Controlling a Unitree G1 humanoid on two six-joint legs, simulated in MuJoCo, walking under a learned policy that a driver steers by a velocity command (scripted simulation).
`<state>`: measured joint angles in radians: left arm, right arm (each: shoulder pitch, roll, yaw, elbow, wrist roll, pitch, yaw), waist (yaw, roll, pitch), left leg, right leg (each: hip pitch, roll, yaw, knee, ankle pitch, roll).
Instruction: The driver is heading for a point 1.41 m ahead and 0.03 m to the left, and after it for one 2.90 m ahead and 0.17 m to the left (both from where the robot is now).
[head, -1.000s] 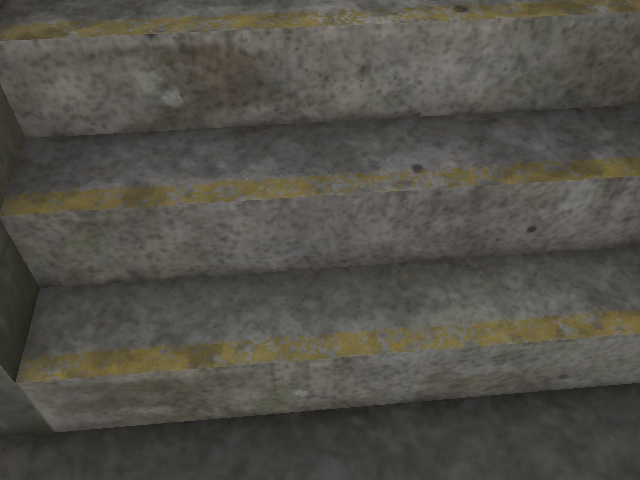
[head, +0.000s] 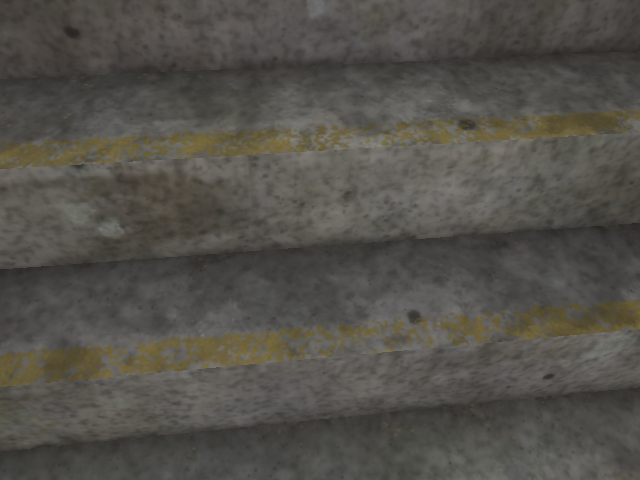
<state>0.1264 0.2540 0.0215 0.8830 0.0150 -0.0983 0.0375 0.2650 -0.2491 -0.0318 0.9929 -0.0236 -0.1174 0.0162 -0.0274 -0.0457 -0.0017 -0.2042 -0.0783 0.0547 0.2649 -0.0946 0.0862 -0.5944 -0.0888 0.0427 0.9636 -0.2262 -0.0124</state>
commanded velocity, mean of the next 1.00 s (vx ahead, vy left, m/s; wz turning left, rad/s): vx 0.50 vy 0.00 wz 0.00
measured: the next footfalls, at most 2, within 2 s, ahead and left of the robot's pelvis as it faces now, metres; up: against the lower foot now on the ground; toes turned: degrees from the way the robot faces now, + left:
right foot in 0.20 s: +0.13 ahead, -0.11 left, +0.00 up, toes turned -2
left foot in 0.66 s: +0.37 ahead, +0.13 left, +0.22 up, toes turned +8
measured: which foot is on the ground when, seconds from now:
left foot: down 0.00-0.22, up 0.24-0.64, down 0.66-1.00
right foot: up 0.00-0.18, down 0.20-0.72, up 0.74-1.00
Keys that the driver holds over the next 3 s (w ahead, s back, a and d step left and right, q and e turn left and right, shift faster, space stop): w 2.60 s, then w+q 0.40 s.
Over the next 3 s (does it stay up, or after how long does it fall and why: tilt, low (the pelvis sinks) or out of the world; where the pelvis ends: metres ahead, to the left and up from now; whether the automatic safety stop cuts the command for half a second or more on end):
stays up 1.15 -0.16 0.90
